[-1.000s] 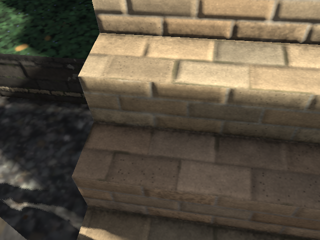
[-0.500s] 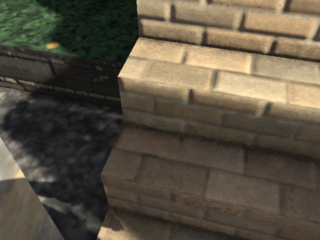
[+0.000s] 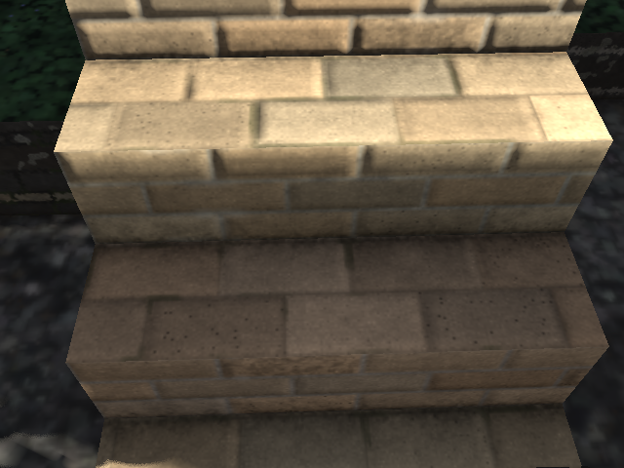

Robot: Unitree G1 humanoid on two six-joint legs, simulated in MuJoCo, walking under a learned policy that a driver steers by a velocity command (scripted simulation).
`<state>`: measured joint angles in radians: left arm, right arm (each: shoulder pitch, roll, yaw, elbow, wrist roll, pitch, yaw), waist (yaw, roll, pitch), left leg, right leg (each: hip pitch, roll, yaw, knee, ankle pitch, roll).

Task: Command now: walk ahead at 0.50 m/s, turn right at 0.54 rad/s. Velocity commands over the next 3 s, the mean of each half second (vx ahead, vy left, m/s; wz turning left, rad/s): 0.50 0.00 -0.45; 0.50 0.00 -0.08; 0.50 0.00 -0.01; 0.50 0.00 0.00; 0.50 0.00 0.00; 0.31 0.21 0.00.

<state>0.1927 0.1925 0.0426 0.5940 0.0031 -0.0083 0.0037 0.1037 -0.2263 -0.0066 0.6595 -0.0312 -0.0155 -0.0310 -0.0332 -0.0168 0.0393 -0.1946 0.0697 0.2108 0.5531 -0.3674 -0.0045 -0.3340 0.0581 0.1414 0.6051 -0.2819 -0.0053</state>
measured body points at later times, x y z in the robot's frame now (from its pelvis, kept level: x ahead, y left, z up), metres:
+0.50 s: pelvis +0.03 +0.00 +0.02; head +0.05 +0.02 +0.47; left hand +0.23 +0.18 -0.10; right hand +0.10 -0.24 -0.08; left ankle +0.02 +0.08 -0.73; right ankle -0.04 -0.13 -0.69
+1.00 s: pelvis +0.02 -0.05 +0.01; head +0.03 -0.05 +0.46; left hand +0.23 +0.11 -0.09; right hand +0.12 -0.30 -0.08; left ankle +0.02 +0.08 -0.73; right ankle -0.04 -0.13 -0.73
